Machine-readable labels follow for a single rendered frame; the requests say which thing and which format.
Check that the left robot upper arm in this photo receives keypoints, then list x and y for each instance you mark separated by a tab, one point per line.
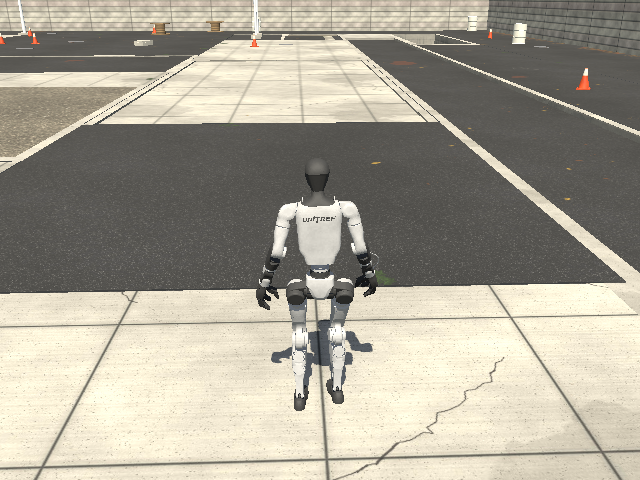
286	213

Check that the right robot upper arm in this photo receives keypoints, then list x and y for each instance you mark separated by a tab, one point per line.
349	210

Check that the left robot shin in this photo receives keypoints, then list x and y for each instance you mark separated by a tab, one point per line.
299	360

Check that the left robot forearm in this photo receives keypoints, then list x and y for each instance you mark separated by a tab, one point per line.
269	269

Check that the right robot forearm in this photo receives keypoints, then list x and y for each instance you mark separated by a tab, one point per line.
366	263

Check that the right robot hand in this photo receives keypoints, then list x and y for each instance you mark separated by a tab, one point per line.
365	282

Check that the left robot hand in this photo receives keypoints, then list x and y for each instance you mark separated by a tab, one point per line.
261	295

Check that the robot left foot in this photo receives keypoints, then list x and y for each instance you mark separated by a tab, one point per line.
299	403

